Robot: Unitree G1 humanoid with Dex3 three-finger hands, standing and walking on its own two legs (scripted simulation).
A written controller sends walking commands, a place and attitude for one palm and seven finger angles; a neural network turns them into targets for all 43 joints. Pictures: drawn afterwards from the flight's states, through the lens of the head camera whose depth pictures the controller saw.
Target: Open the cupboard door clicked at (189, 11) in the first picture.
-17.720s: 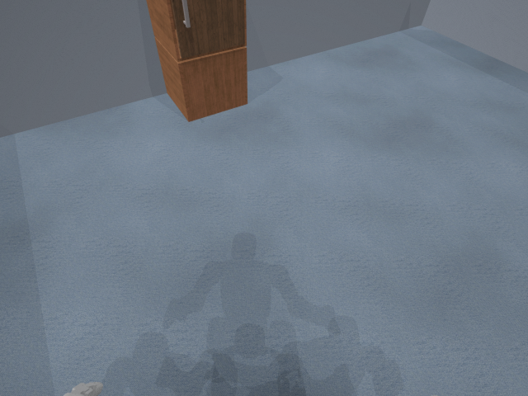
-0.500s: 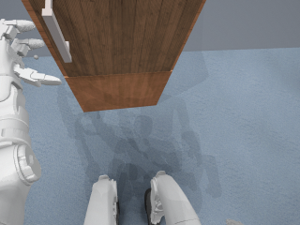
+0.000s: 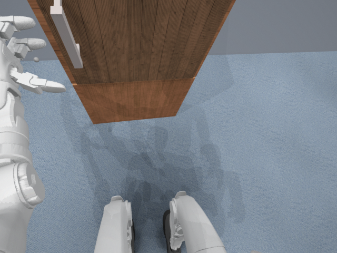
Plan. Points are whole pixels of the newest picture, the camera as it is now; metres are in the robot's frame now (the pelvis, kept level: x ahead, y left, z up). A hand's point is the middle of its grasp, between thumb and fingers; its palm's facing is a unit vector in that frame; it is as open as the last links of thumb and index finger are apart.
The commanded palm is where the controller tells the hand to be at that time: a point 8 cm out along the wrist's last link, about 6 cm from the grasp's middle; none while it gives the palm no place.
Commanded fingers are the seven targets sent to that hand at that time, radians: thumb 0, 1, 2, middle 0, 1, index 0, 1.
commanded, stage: move the hooked fingers beside the handle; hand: left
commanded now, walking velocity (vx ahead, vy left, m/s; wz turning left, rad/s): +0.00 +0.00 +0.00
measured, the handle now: (69, 34) +0.57 +0.18 +0.05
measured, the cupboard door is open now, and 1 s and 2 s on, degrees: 0 0 0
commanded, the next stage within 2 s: slide the fingers in behind the handle in 0.42 s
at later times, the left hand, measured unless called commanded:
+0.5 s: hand (40, 61) +0.51 +0.23 +0.03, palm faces +0.12 -0.99 -0.02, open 14.0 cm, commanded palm +0.49 +0.26 +0.03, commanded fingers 0.00 -0.50 0.30 -0.30 -1.20 -0.30 -1.20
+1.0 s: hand (58, 61) +0.51 +0.20 +0.03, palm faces +0.10 -0.99 -0.02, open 14.0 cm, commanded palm +0.49 +0.23 +0.03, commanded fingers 0.00 -0.50 0.30 -0.30 -1.20 -0.30 -1.20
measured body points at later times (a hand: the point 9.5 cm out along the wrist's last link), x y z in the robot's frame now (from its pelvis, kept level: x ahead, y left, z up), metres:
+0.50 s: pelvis +0.00 +0.00 +0.00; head +0.18 +0.04 +0.41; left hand +0.50 +0.29 +0.04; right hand +0.04 -0.27 -0.10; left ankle +0.03 +0.08 -0.59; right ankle +0.04 -0.12 -0.59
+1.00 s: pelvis +0.00 -0.01 +0.00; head +0.18 +0.02 +0.42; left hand +0.50 +0.25 +0.04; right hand +0.03 -0.28 -0.11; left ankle +0.03 +0.08 -0.59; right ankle +0.04 -0.12 -0.59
